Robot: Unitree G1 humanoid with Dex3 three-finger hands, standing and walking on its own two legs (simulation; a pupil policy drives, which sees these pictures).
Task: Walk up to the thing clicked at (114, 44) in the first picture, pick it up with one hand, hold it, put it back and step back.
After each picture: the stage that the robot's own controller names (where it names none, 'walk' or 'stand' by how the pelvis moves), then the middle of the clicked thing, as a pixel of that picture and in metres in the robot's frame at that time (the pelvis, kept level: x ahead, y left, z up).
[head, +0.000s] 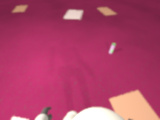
stand; (112, 48) +1.46 -0.48 -0.65
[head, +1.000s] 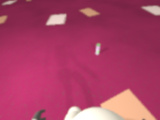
walk; (97, 49) +1.38 -0.04 -0.63
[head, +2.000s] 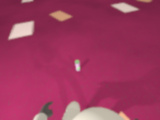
walk; (77, 65) +0.87 +0.24 -0.65
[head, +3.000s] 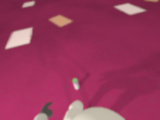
walk; (76, 84) +0.52 +0.24 -0.65
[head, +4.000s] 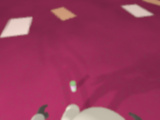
stand; (73, 86) +0.44 +0.20 -0.63
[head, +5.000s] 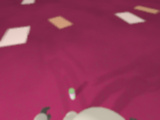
stand; (72, 94) +0.40 +0.21 -0.65
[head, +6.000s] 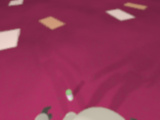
stand; (69, 95) +0.37 +0.24 -0.65
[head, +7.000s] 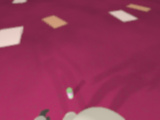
stand; (70, 93) +0.40 +0.23 -0.66
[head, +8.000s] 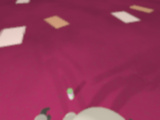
stand; (70, 94) +0.40 +0.22 -0.66
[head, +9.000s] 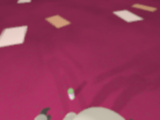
stand; (71, 94) +0.39 +0.22 -0.66
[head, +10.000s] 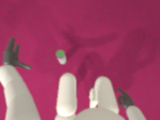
go down; (61, 58) +0.46 +0.24 -0.33
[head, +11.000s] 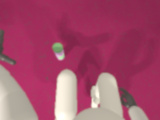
go down; (59, 52) +0.47 +0.25 -0.26
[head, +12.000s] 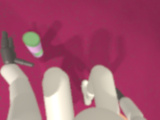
close in; (35, 47) +0.45 +0.30 -0.16
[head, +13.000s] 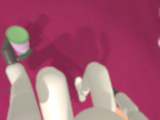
close; (21, 45) +0.44 +0.31 -0.16
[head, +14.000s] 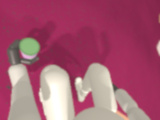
lift; (29, 52) +0.39 +0.29 -0.16
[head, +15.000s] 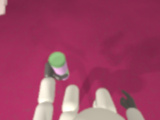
lift; (61, 68) +0.33 +0.19 +0.05
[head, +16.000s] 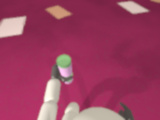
hold; (66, 71) +0.31 +0.16 +0.06
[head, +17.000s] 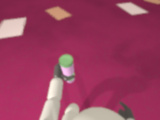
hold; (68, 70) +0.32 +0.15 +0.05
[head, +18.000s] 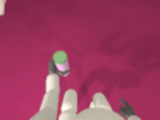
crouch; (63, 65) +0.37 +0.18 -0.01
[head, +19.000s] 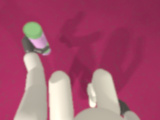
lower; (40, 42) +0.48 +0.27 -0.04
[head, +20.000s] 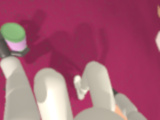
lower; (17, 43) +0.44 +0.30 -0.16
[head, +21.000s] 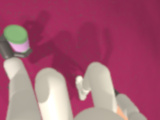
lower; (20, 45) +0.43 +0.31 -0.16
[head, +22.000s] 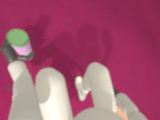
lower; (23, 48) +0.43 +0.30 -0.16
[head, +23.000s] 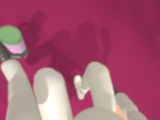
lower; (16, 46) +0.43 +0.31 -0.16
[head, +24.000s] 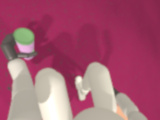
open; (26, 47) +0.44 +0.28 -0.16
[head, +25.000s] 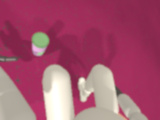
stand; (39, 46) +0.43 +0.27 -0.18
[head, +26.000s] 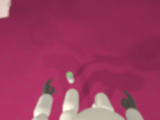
stand; (70, 77) +0.42 +0.20 -0.50
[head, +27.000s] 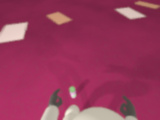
stand; (72, 92) +0.40 +0.19 -0.60
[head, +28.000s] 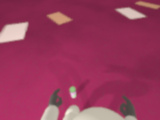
stand; (73, 92) +0.40 +0.18 -0.60
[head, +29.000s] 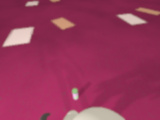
stand; (75, 94) +0.42 +0.18 -0.65
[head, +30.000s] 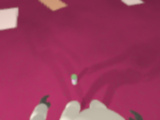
walk; (74, 79) +0.47 +0.16 -0.64
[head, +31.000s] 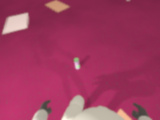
walk; (77, 63) +0.77 +0.25 -0.63
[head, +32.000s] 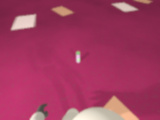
stand; (78, 57) +1.04 +0.22 -0.64
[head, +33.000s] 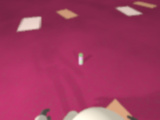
stand; (80, 59) +1.05 +0.19 -0.66
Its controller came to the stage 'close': yes
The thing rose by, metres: 0.69
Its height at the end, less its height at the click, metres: +0.00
